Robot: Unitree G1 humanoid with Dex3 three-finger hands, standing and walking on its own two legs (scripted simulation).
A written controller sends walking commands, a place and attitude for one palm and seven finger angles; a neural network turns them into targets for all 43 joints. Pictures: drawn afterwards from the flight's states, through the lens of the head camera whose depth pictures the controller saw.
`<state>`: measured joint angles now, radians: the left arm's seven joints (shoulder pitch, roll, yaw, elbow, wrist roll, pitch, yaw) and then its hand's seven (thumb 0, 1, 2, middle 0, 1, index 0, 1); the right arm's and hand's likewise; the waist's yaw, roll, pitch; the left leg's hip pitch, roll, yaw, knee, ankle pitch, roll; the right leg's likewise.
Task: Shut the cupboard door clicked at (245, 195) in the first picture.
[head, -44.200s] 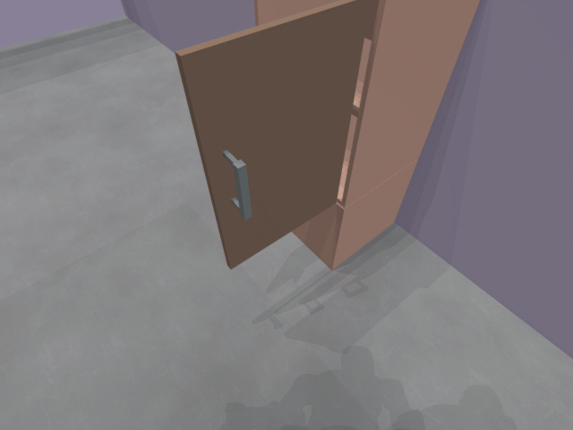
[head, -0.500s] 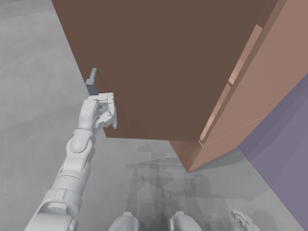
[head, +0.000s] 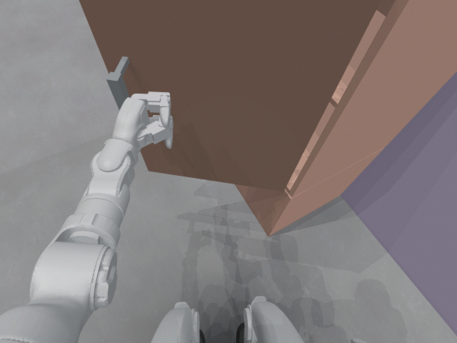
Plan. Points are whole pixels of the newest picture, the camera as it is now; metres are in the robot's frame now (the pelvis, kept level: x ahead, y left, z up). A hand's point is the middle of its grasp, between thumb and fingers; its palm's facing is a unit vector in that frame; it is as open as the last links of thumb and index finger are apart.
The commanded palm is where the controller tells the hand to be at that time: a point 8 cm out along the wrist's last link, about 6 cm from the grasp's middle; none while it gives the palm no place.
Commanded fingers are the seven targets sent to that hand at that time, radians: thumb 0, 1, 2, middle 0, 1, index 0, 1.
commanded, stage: push the door shut along its arc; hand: left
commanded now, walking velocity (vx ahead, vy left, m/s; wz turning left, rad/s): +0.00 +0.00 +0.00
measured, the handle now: (130, 101) +0.54 +0.15 +0.07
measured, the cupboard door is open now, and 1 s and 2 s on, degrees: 52 38 35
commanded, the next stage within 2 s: pull the fist back off the door in 0.94 s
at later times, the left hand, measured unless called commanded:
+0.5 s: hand (180, 106) +0.52 +0.06 +0.07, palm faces -0.38 -0.92 -0.05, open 3.0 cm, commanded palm +0.53 +0.09 +0.07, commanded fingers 0.00 0.90 0.90 -1.30 -1.50 -1.30 -1.50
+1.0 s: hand (201, 90) +0.55 +0.02 +0.08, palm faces -0.47 -0.88 -0.05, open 3.7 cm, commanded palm +0.57 +0.04 +0.07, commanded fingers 0.00 0.90 0.90 -1.30 -1.50 -1.30 -1.50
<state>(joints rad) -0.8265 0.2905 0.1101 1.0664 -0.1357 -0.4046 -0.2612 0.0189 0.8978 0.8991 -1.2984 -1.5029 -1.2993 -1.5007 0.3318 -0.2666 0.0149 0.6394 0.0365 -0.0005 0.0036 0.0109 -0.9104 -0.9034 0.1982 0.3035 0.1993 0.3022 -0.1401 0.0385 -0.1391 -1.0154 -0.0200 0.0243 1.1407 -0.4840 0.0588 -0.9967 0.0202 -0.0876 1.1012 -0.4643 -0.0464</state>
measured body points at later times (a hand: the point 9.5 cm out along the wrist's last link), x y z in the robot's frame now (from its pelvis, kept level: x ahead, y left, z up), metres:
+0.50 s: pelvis +0.00 +0.00 -0.01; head +0.14 +0.01 +0.42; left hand +0.53 +0.11 +0.08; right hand +0.00 -0.26 -0.12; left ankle +0.03 +0.08 -0.65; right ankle +0.03 -0.10 -0.65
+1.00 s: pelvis +0.00 +0.00 -0.03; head +0.16 +0.01 +0.39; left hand +0.57 +0.07 +0.08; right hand -0.03 -0.26 -0.14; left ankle +0.03 +0.08 -0.65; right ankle +0.03 -0.10 -0.65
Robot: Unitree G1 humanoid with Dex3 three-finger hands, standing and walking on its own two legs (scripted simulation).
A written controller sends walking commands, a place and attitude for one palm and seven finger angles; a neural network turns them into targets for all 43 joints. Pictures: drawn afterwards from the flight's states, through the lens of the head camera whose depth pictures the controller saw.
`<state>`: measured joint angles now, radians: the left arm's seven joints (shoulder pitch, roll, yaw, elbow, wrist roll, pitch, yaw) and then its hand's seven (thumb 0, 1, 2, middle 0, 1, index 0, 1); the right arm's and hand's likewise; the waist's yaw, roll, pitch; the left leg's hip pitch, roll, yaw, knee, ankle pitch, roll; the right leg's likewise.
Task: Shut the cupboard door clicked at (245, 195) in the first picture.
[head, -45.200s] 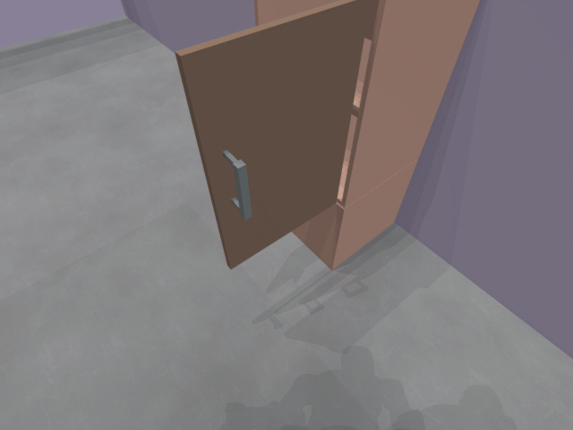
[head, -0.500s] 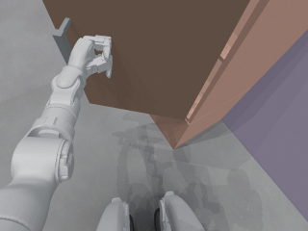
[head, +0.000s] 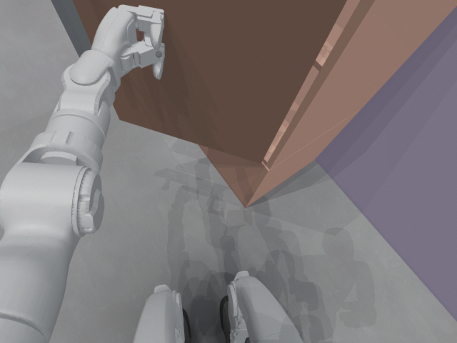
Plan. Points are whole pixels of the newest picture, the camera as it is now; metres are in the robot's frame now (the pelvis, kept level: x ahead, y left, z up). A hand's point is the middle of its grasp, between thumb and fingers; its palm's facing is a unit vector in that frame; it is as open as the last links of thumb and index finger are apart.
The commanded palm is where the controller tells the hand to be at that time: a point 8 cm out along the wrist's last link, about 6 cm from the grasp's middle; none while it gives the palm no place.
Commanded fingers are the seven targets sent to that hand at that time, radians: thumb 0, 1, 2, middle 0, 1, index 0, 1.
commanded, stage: pull the fist back off the door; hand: left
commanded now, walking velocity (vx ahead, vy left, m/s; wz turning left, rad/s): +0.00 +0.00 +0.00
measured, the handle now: (84, 27) +0.62 +0.15 +0.09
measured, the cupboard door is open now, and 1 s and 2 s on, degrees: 38 35 35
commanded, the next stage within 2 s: draw the hand back to the body in 0.92 s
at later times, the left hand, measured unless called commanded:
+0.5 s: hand (176, 57) +0.55 +0.01 +0.10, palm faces +0.04 -1.00 -0.03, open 3.1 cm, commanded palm +0.51 +0.06 +0.10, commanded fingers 0.00 0.90 0.90 -1.30 -1.50 -1.30 -1.50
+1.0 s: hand (176, 89) +0.48 +0.02 +0.11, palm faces -0.01 -1.00 -0.07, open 3.1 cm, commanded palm +0.45 +0.07 +0.10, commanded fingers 0.00 0.90 0.90 -1.30 -1.50 -1.30 -1.50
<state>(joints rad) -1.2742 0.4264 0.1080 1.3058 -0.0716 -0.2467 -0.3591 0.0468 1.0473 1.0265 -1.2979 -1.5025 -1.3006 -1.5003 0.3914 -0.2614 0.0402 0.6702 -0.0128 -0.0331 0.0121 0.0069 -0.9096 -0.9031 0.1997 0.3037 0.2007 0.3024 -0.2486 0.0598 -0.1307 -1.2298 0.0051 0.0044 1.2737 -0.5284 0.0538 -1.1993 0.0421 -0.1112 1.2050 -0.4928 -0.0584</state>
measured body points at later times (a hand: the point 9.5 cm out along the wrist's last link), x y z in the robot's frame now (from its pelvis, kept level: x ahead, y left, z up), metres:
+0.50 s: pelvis +0.02 -0.01 +0.02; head +0.15 -0.02 +0.45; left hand +0.54 +0.06 +0.10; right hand -0.02 -0.25 -0.10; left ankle +0.03 +0.09 -0.62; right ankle +0.03 -0.09 -0.62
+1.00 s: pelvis +0.01 -0.02 +0.03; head +0.11 -0.02 +0.47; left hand +0.47 +0.07 +0.11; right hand +0.08 -0.28 -0.09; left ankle +0.03 +0.09 -0.62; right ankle +0.03 -0.09 -0.62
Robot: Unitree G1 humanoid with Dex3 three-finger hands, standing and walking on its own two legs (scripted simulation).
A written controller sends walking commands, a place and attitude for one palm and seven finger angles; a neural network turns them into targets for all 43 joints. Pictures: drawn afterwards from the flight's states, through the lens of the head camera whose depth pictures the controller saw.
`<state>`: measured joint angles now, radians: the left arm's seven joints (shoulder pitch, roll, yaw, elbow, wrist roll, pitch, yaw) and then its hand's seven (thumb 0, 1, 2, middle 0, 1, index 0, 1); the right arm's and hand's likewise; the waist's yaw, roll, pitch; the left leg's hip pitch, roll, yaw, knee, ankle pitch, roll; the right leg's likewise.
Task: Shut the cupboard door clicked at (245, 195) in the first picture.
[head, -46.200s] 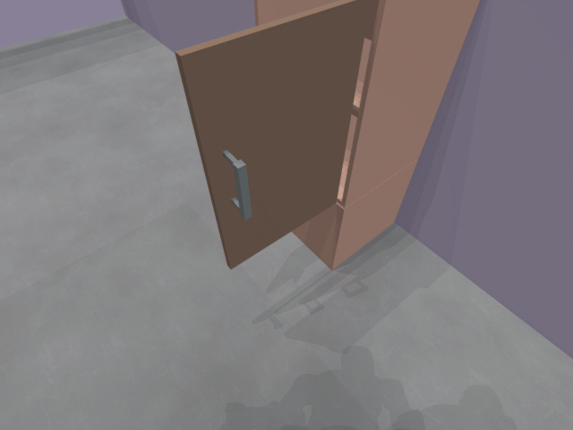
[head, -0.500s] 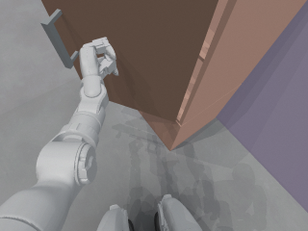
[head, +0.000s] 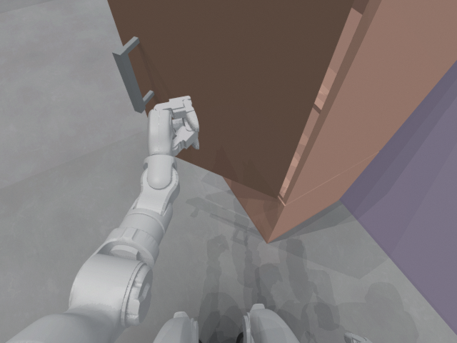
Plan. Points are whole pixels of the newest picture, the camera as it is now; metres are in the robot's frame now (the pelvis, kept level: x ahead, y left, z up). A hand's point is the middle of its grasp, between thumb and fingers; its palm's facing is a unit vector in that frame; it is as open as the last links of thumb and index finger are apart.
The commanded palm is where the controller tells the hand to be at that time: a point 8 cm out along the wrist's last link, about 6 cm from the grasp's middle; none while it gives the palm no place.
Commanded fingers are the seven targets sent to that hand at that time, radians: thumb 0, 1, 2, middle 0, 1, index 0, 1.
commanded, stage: draw the hand back to the body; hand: left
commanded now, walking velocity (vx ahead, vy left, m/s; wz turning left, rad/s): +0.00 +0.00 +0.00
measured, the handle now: (136, 77) +0.63 +0.15 +0.06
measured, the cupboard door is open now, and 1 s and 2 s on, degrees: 35 35 35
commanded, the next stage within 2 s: step back with the hand held close in 1.62 s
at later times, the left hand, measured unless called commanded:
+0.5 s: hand (119, 163) +0.37 +0.13 +0.14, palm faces -0.01 -1.00 +0.00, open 3.1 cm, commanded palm +0.33 +0.18 +0.14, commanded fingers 0.00 0.90 0.90 -1.19 -1.38 -1.19 -1.38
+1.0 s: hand out of the picture +0.26 +0.25 +0.21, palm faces +0.25 -0.93 -0.29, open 4.3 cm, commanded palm +0.22 +0.30 +0.22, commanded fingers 0.00 0.90 0.90 -0.50 -0.63 -0.50 -0.63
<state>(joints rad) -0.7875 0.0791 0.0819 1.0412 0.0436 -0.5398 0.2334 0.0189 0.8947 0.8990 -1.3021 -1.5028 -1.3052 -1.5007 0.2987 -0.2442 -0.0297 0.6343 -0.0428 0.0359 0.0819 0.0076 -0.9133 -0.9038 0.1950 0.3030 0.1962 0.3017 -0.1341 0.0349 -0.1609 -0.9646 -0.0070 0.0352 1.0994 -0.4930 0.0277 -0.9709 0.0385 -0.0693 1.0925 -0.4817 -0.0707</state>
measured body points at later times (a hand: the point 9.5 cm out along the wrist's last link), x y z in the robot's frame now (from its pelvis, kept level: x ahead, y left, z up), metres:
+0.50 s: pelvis +0.01 +0.02 +0.05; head +0.04 +0.02 +0.50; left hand +0.36 +0.18 +0.14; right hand +0.13 -0.23 -0.05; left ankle +0.01 +0.10 -0.65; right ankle +0.02 -0.07 -0.65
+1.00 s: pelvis +0.03 +0.05 +0.09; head +0.01 +0.03 +0.53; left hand +0.24 +0.30 +0.22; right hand +0.23 -0.14 +0.01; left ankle +0.01 +0.11 -0.65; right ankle +0.02 -0.07 -0.65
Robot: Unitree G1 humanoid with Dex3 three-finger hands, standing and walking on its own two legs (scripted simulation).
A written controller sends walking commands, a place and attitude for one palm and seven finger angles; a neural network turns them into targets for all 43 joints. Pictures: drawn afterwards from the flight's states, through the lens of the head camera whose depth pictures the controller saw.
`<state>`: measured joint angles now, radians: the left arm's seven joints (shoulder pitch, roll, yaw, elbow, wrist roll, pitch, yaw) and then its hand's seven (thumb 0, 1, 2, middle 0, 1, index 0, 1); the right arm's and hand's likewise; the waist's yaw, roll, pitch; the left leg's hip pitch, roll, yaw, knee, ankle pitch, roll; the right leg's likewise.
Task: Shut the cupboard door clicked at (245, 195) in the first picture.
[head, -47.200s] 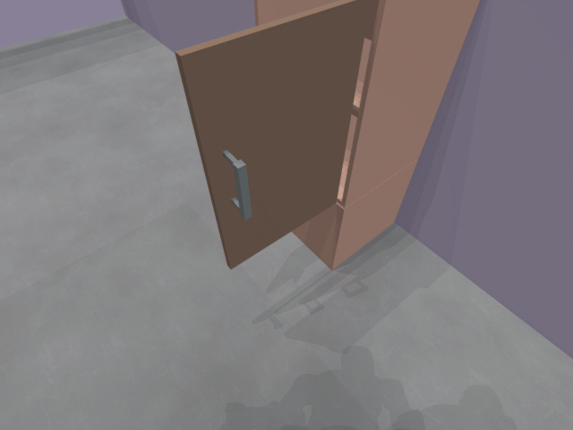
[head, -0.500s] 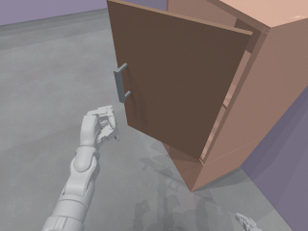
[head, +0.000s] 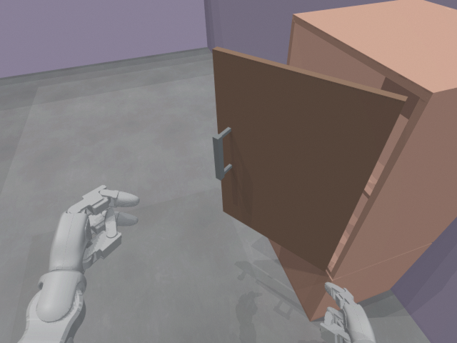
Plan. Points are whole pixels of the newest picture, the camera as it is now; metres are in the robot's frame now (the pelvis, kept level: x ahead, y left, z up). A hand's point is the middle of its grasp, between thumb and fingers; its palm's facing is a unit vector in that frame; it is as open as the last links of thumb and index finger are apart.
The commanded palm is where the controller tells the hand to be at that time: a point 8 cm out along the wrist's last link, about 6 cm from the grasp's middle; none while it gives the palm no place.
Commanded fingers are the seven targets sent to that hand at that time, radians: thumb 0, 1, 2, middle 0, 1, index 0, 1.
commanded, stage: draw the hand back to the body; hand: left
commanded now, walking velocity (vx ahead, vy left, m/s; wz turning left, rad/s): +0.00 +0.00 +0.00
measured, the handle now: (223, 154) +0.60 +0.09 -0.03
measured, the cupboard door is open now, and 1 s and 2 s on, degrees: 35 35 35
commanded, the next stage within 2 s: step back with the hand held close in 0.62 s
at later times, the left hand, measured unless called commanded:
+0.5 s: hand (62, 256) +0.18 +0.24 +0.15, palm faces +0.45 -0.81 -0.38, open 7.3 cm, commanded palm +0.13 +0.28 +0.18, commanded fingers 0.00 0.90 0.90 -0.20 -0.30 -0.20 -0.30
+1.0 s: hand (72, 248) +0.20 +0.24 +0.15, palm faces +0.38 -0.80 -0.46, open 7.4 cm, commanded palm +0.14 +0.28 +0.18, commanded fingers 0.00 0.90 0.90 -0.20 -0.30 -0.20 -0.30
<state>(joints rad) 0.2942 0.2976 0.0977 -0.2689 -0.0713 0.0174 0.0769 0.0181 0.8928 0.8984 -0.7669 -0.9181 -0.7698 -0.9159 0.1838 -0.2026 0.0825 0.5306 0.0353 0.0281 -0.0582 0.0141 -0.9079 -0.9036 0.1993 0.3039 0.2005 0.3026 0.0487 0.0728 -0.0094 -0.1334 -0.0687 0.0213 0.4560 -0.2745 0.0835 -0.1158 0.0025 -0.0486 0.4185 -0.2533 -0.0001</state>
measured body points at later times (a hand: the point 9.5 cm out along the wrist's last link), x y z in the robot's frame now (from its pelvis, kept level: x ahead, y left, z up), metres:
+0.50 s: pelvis -0.01 -0.02 +0.00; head -0.03 -0.04 +0.45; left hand +0.15 +0.28 +0.17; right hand +0.18 -0.24 -0.08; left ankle -0.02 +0.06 -0.74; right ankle -0.02 -0.12 -0.74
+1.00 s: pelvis +0.00 -0.02 +0.00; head +0.00 -0.03 +0.45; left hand +0.17 +0.28 +0.17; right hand +0.17 -0.27 -0.09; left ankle -0.02 +0.06 -0.74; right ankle -0.01 -0.12 -0.74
